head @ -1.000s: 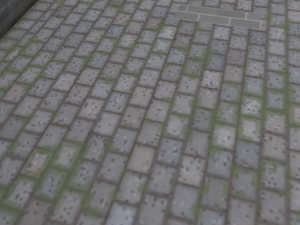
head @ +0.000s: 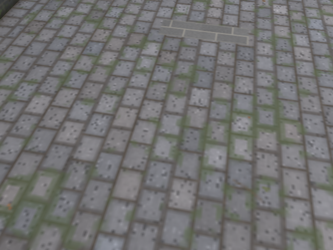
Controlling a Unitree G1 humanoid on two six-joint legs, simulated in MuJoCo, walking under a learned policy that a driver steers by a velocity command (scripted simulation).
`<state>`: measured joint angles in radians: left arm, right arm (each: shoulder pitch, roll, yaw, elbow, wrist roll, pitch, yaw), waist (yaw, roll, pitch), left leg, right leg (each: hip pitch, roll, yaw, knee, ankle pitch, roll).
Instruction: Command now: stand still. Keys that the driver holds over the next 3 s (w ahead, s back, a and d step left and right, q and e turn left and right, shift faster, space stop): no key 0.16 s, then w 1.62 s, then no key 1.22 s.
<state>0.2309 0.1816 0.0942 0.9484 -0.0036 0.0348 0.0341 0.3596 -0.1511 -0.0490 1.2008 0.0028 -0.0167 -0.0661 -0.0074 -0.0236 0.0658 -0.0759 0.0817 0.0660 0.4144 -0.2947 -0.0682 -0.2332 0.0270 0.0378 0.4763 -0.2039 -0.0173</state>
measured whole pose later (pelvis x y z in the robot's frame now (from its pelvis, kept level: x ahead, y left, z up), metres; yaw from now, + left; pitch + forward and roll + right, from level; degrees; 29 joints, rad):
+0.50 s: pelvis +0.07 -0.03 -0.02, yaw +0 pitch +0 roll +0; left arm 0.31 0.22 0.10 0.95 -0.03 -0.08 -0.01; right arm 0.38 -0.23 -0.08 1.12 0.04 -0.07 -0.03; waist 0.01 0.04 0.02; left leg -0.29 0.09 -0.03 1.01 -0.52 0.01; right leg -0.31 -0.02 -0.07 0.67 -0.36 -0.03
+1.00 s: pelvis +0.31 +0.03 -0.01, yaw +1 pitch +1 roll +0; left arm 0.30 0.24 0.06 0.99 -0.04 -0.11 0.02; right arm 0.14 -0.25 -0.07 0.98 0.01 -0.10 0.05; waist -0.01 -0.03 0.05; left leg -0.41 -0.03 0.07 0.54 -0.15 0.08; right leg -0.37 -0.05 0.04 1.24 -0.37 -0.05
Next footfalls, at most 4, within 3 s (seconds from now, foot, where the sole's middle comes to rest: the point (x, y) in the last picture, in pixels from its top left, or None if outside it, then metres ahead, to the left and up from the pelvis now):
0.88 left None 0.43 0.11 -0.78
1.46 right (196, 194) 0.74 -0.12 -0.78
1.98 left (143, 145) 1.01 0.13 -0.78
2.32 right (191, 155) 0.95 -0.11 -0.78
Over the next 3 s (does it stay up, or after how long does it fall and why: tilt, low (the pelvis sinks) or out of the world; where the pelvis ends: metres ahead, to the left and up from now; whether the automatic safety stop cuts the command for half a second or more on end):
stays up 0.94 0.03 0.00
